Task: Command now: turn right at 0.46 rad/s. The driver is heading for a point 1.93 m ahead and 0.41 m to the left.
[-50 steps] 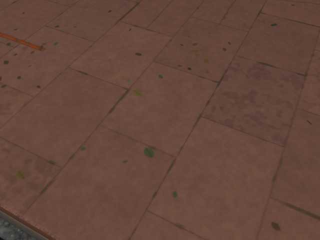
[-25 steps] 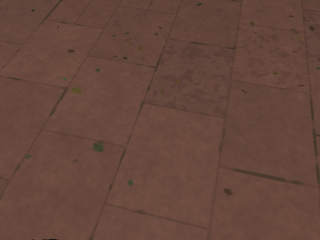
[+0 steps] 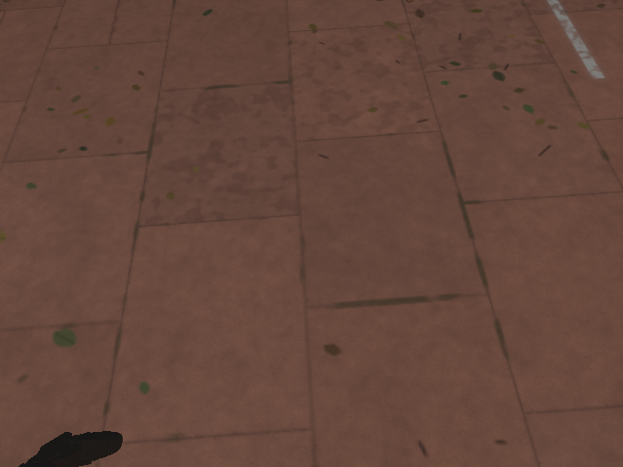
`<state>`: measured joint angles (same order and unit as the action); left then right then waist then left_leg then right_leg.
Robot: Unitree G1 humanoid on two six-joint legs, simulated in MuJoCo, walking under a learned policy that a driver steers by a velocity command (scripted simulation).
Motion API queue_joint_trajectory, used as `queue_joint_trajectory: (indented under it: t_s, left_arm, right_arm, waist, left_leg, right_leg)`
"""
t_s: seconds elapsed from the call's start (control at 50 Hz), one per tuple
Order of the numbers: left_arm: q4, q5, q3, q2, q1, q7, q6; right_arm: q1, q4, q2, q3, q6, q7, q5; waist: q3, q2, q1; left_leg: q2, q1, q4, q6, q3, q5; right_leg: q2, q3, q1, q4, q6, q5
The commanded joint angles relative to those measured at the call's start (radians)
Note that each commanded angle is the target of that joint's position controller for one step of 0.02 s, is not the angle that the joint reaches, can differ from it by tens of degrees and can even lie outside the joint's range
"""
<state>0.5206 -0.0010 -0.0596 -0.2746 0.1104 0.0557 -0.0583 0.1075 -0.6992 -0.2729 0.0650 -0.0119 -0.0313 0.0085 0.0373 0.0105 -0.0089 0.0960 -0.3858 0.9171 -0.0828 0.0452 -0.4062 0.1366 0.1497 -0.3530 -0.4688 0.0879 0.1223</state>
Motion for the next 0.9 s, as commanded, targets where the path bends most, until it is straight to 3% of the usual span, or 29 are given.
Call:
queue_joint_trajectory:
  t_s: [0.02,0.06,0.1,0.12,0.14,0.16,0.18,0.2,0.22,0.24,0.26,0.3,0.32,0.36,0.4,0.42,0.44,0.48,0.5,0.52,0.54,0.56,0.6,0.66,0.72,0.74,0.9]
  left_arm:
    - [-0.057,0.009,-0.043,-0.14,0.014,0.0,0.003]
    - [-0.052,0.005,-0.047,-0.16,-0.004,-0.003,0.0]
    - [-0.048,0.015,-0.044,-0.157,-0.034,-0.008,-0.005]
    - [-0.045,0.0,-0.059,-0.166,-0.048,-0.004,0.007]
    - [-0.08,-0.001,-0.037,-0.148,-0.105,-0.006,0.006]
    - [-0.081,-0.002,-0.031,-0.107,-0.124,-0.009,0.005]
    - [-0.076,0.001,-0.026,-0.081,-0.095,-0.014,0.004]
    - [-0.08,0.008,-0.022,-0.065,-0.076,-0.018,0.004]
    - [-0.109,0.012,-0.026,-0.088,-0.095,-0.023,0.014]
    - [-0.099,0.022,-0.052,-0.159,-0.102,-0.018,0.03]
    - [-0.072,0.013,-0.062,-0.18,-0.067,-0.014,0.031]
    - [-0.041,-0.01,-0.043,-0.117,-0.034,-0.01,0.021]
    - [-0.035,-0.005,-0.025,-0.07,-0.041,-0.014,0.017]
    - [-0.05,0.005,0.006,-0.009,-0.092,-0.025,0.015]
    - [-0.06,0.001,0.031,0.034,-0.149,-0.034,0.017]
    - [-0.051,0.004,0.03,0.028,-0.15,-0.034,0.019]
    - [-0.03,0.01,0.021,0.01,-0.113,-0.031,0.02]
    - [0.006,-0.003,0.006,-0.037,-0.05,-0.019,0.023]
    - [0.002,-0.009,-0.006,-0.101,-0.016,-0.007,0.026]
    - [-0.002,-0.024,-0.005,-0.123,-0.052,-0.005,0.022]
    - [-0.017,-0.022,0.0,-0.081,-0.088,-0.015,0.028]
    - [-0.016,-0.023,0.012,-0.039,-0.087,-0.021,0.036]
    - [0.012,-0.021,0.006,-0.066,-0.04,-0.024,0.049]
    - [0.037,-0.019,0.018,-0.042,-0.026,-0.023,0.064]
    - [0.048,-0.017,0.022,-0.034,-0.036,-0.025,0.069]
    - [0.054,-0.023,0.024,-0.031,-0.036,-0.028,0.073]
    - [0.119,-0.015,0.024,-0.022,-0.007,-0.035,0.086]
  right_arm:
    - [-0.022,0.08,-0.096,0.022,0.021,0.004,0.013]
    - [-0.001,0.067,-0.1,0.024,0.027,0.012,0.01]
    - [0.056,0.041,-0.091,0.026,0.032,0.021,0.004]
    - [-0.008,0.043,-0.115,0.046,0.037,0.023,0.001]
    - [0.117,0.005,-0.074,0.028,0.04,0.025,-0.022]
    - [0.154,-0.009,-0.053,0.025,0.04,0.026,-0.026]
    - [0.175,-0.017,-0.07,0.027,0.041,0.024,-0.024]
    - [0.165,-0.014,-0.121,0.037,0.04,0.018,-0.016]
    - [0.108,0.013,-0.175,0.042,0.048,0.01,-0.01]
    - [-0.004,0.059,-0.168,0.039,0.065,0.009,-0.032]
    - [-0.053,0.081,-0.147,0.032,0.071,0.0,-0.033]
    - [-0.045,0.078,-0.12,0.02,0.067,-0.008,0.002]
    - [-0.017,0.063,-0.102,0.011,0.058,-0.011,0.012]
    - [0.015,0.041,-0.086,0.006,0.039,-0.012,0.01]
    - [0.04,0.027,-0.1,0.01,0.022,-0.011,0.01]
    - [0.063,0.019,-0.11,0.014,0.019,-0.009,0.014]
    - [0.062,0.016,-0.116,0.014,0.02,-0.007,0.021]
    - [0.096,0.003,-0.095,0.005,0.036,-0.001,0.022]
    - [0.122,0.0,-0.091,0.003,0.052,0.005,-0.006]
    - [0.179,-0.026,-0.053,-0.003,0.058,0.004,-0.015]
    - [0.133,-0.032,-0.059,-0.007,0.057,0.005,-0.023]
    - [0.092,-0.036,-0.056,-0.004,0.056,0.006,-0.02]
    - [0.065,-0.038,-0.044,-0.004,0.049,-0.003,-0.011]
    - [0.098,-0.065,-0.04,0.001,0.035,-0.012,-0.011]
    - [0.126,-0.099,-0.034,0.005,0.023,-0.019,-0.012]
    - [0.127,-0.105,-0.024,0.002,0.024,-0.016,-0.017]
    - [0.191,-0.199,-0.026,0.003,0.033,-0.019,-0.016]
  waist:
    - [-0.122,-0.142,-0.035]
    - [-0.131,-0.124,-0.028]
    - [-0.131,-0.115,0.004]
    - [-0.125,-0.058,-0.028]
    - [-0.175,-0.067,0.049]
    - [-0.158,-0.085,0.066]
    - [-0.145,-0.049,0.055]
    - [-0.102,0.085,0.028]
    - [-0.037,0.285,0.011]
    - [0.011,0.285,-0.007]
    - [-0.017,0.175,-0.029]
    - [-0.048,0.043,-0.022]
    - [-0.059,0.022,-0.009]
    - [-0.066,0.082,0.013]
    - [-0.069,0.136,0.041]
    - [-0.067,0.151,0.055]
    - [-0.072,0.154,0.04]
    - [-0.082,0.111,0.024]
    - [-0.144,0.011,0.033]
    - [-0.15,-0.12,0.078]
    - [-0.12,-0.101,0.047]
    - [-0.101,-0.056,0.027]
    - [-0.083,-0.06,0.01]
    - [-0.074,-0.089,0.026]
    - [-0.059,-0.081,0.031]
    - [-0.059,-0.1,0.033]
    - [-0.037,-0.04,0.028]
  left_leg:
    - [-0.055,-0.082,-0.164,0.039,0.074,-0.063]
    - [-0.044,0.008,-0.249,0.06,0.046,-0.023]
    - [-0.034,0.118,-0.371,0.085,0.012,0.064]
    - [-0.026,0.097,-0.209,0.038,0.026,0.121]
    - [-0.011,0.24,-0.24,0.068,-0.041,0.156]
    - [-0.024,0.285,-0.275,0.074,-0.037,0.177]
    - [-0.062,0.283,-0.342,0.106,0.003,0.177]
    - [-0.171,0.228,-0.462,0.187,0.143,0.16]
    - [-0.392,0.109,-0.666,0.349,0.446,0.137]
    - [-0.484,0.046,-0.678,0.414,0.539,0.285]
    - [-0.464,0.085,-0.63,0.393,0.468,0.404]
    - [-0.399,0.233,-0.554,0.336,0.341,0.544]
    - [-0.36,0.286,-0.538,0.317,0.285,0.584]
    - [-0.299,0.327,-0.54,0.285,0.195,0.6]
    - [-0.265,0.285,-0.557,0.263,0.147,0.546]
    - [-0.261,0.278,-0.559,0.263,0.153,0.516]
    - [-0.257,0.269,-0.547,0.256,0.153,0.492]
    - [-0.229,0.237,-0.537,0.202,0.15,0.428]
    - [-0.185,0.192,-0.483,0.145,0.107,0.358]
    - [-0.116,0.166,-0.515,0.079,0.038,0.145]
    - [-0.1,0.213,-0.504,0.023,0.002,0.153]
    - [-0.091,0.205,-0.472,0.002,-0.004,0.209]
    - [-0.096,0.222,-0.454,-0.001,-0.003,0.244]
    - [-0.094,0.249,-0.423,-0.011,-0.016,0.231]
    - [-0.092,0.254,-0.391,-0.022,-0.033,0.211]
    - [-0.1,0.238,-0.388,-0.025,-0.032,0.218]
    - [-0.108,0.233,-0.377,-0.025,-0.035,0.222]
  right_leg:
    - [-0.318,0.431,0.244,0.138,0.151,0.125]
    - [-0.288,0.416,0.198,0.15,0.138,0.151]
    - [-0.246,0.387,0.127,0.163,0.114,0.215]
    - [-0.197,0.363,0.08,0.058,0.154,0.256]
    - [-0.198,0.315,-0.022,0.136,0.114,0.174]
    - [-0.153,0.291,-0.07,0.097,0.09,0.161]
    - [-0.104,0.25,-0.083,0.026,0.055,0.187]
    - [-0.015,0.152,-0.115,-0.12,0.005,0.332]
    - [0.081,0.008,-0.162,-0.318,-0.054,0.447]
    - [0.022,0.039,-0.194,-0.574,-0.09,0.468]
    - [0.014,0.07,-0.206,-0.709,-0.102,0.43]
    - [-0.005,0.057,-0.268,-0.775,-0.141,0.378]
    - [-0.016,0.038,-0.272,-0.733,-0.154,0.362]
    - [-0.055,-0.041,-0.214,-0.531,-0.167,0.351]
    - [-0.093,-0.13,-0.062,-0.29,-0.173,0.38]
    - [-0.095,-0.153,-0.004,-0.191,-0.177,0.35]
    - [-0.091,-0.168,0.067,-0.065,-0.173,0.248]
    - [-0.087,-0.155,0.232,0.164,-0.143,-0.017]
    - [-0.177,-0.06,0.369,0.108,-0.117,-0.34]
    - [-0.215,-0.048,0.334,0.03,-0.041,-0.388]
    - [-0.222,-0.031,0.222,0.044,0.006,-0.241]
    - [-0.199,-0.051,0.229,0.049,0.013,-0.19]
    - [-0.195,-0.041,0.182,0.078,0.017,-0.142]
    - [-0.206,-0.038,0.135,0.096,0.032,-0.175]
    - [-0.202,-0.036,0.088,0.118,0.041,-0.062]
    - [-0.206,-0.031,0.088,0.121,0.038,-0.032]
    - [-0.181,-0.059,0.042,0.117,0.033,0.098]
